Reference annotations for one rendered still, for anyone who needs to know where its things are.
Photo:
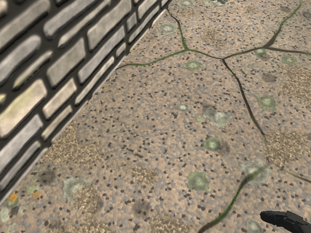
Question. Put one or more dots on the robot right hand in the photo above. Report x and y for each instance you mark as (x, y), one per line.
(290, 221)

